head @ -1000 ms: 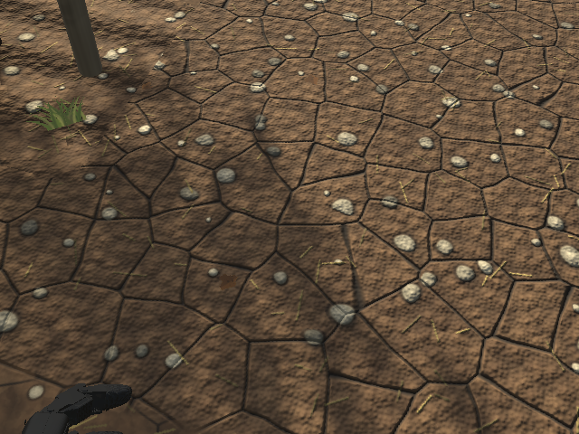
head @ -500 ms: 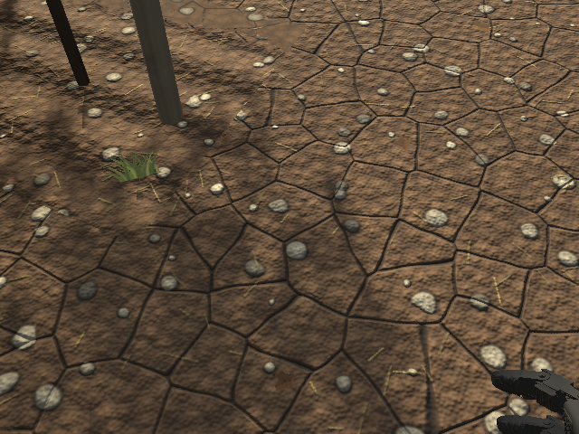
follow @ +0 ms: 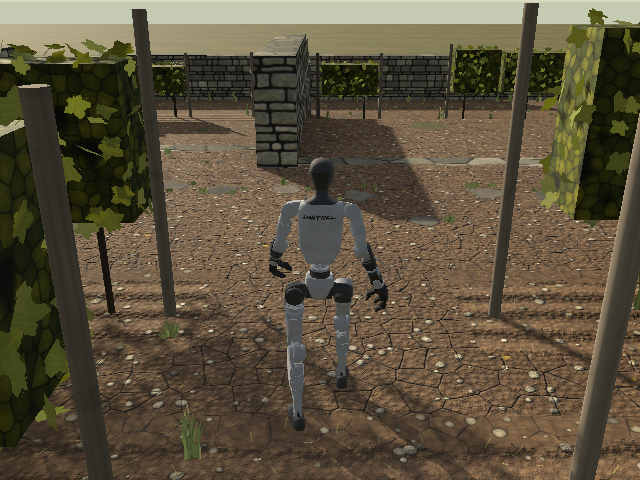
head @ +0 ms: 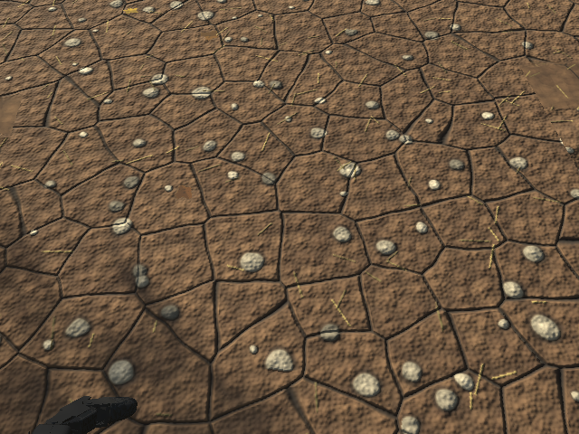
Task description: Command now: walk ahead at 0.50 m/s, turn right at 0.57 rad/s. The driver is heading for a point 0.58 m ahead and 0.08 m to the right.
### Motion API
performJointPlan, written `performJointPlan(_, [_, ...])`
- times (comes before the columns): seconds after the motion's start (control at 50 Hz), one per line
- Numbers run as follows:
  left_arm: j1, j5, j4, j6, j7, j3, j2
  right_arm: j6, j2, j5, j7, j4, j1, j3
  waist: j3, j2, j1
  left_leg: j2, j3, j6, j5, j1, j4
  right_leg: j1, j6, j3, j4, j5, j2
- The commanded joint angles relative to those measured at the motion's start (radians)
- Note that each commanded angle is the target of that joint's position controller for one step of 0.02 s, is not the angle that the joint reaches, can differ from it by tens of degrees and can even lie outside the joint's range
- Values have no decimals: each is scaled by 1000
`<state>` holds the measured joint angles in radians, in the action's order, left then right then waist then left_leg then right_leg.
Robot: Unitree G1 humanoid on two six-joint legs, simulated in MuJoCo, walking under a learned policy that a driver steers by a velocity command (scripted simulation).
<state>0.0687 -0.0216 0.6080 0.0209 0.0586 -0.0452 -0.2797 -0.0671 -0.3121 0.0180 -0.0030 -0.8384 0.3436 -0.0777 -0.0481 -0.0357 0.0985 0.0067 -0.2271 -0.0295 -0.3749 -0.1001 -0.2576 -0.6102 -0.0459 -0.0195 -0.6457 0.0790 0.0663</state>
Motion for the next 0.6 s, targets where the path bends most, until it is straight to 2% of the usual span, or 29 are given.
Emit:
performJointPlan(0.02, [65,4,-73,4,3,-53,-131,8,-218,14,-13,61,-47,-52,72,125,-126,260,43,130,1052,17,-217,192,-70,-87,26,112,-97])
performJointPlan(0.04, [228,0,-31,-2,-8,-84,-181,12,-206,16,-17,67,-54,-46,157,103,-216,227,15,99,1041,113,-427,434,-109,-86,83,55,-135])
performJointPlan(0.06, [379,-6,2,-15,-31,-114,-262,6,-150,-14,-19,84,-25,-22,251,-24,-265,180,14,55,650,375,-742,746,-169,134,94,39,-2])
performJointPlan(0.08, [320,-9,-18,-2,-31,-116,-350,-20,-26,-42,-2,144,59,20,356,-244,-132,-31,147,5,-221,783,-1057,1010,-354,727,223,262,235])
performJointPlan(0.1, [346,-5,-40,14,-25,-90,-255,-51,-124,-8,11,149,-60,3,409,-109,-222,-7,330,21,-209,876,-1130,1016,-343,825,334,353,261])
performJointPlan(0.12, [313,4,-26,27,-22,-75,-212,-66,-154,22,17,180,-141,-5,254,-71,-218,30,319,39,-106,934,-1094,902,-299,682,355,278,232])
performJointPlan(0.14, [257,2,-26,34,-23,-69,-195,-74,-138,9,10,176,-149,1,170,12,-172,71,314,42,-22,894,-1011,756,-270,568,355,167,187])
performJointPlan(0.16, [197,8,-36,35,-26,-62,-171,-73,-138,-15,3,166,-143,-3,123,27,-131,97,314,32,26,830,-929,634,-251,485,363,48,151])
performJointPlan(0.18, [162,20,-50,37,-30,-54,-152,-63,-141,-23,3,160,-120,-7,111,4,-97,114,323,25,60,764,-897,554,-246,438,384,-33,125])
performJointPlan(0.2, [147,23,-52,39,-33,-53,-150,-52,-135,-27,3,158,-109,-7,106,-8,-82,114,318,10,75,732,-866,504,-252,421,403,-83,115])
performJointPlan(0.24, [158,15,-34,45,-43,-55,-156,-34,-108,-36,1,157,-115,-1,87,-2,-75,105,296,-23,112,712,-794,427,-260,358,420,-168,94])
performJointPlan(0.3, [201,9,-6,41,-63,-62,-180,-29,-71,-38,0,189,-229,14,48,-11,-109,76,286,-51,298,716,-587,374,-224,291,423,-152,43])
performJointPlan(0.36, [246,2,19,32,-72,-65,-188,-38,-48,-28,13,213,-342,26,35,-32,-156,24,278,-49,460,630,-373,343,-178,277,407,-48,11])
performJointPlan(0.4, [282,-3,40,28,-74,-68,-194,-45,-60,-16,22,229,-390,24,29,-40,-172,6,291,-41,484,599,-310,364,-170,321,387,-1,30])
performJointPlan(0.46, [300,-7,57,19,-79,-67,-180,-56,-98,-11,32,234,-390,8,33,-62,-159,0,325,-12,404,577,-239,460,-152,412,303,27,66])
performJointPlan(0.5, [284,-3,57,12,-80,-68,-176,-63,-118,-9,30,220,-323,-5,45,-95,-119,-5,311,22,317,490,-214,482,-133,450,238,-15,71])
performJointPlan(0.52, [276,1,56,11,-78,-58,-147,-67,-135,-15,24,195,-229,-18,92,-90,-72,0,290,51,328,362,-177,475,-108,419,155,-74,34])
performJointPlan(0.54, [284,13,48,14,-73,-35,-88,-72,-172,-34,18,180,-101,-30,219,-31,-18,119,388,111,304,131,-204,400,-74,356,-67,-23,-17])
performJointPlan(0.56, [415,-6,33,23,-74,-15,-27,-62,-258,-51,16,151,18,-53,364,231,-44,334,797,273,111,-225,-154,69,9,214,-410,286,-165])
performJointPlan(0.58, [439,-16,42,28,-78,-19,-85,-54,-205,-24,28,132,34,-45,346,328,-43,408,1046,320,-27,-239,-56,-99,34,212,-585,513,-148])
performJointPlan(0.6, [353,-15,48,25,-80,-39,-159,-51,-131,-18,27,148,-31,-23,205,208,-28,373,920,287,57,-116,-48,-136,47,235,-650,450,-112])
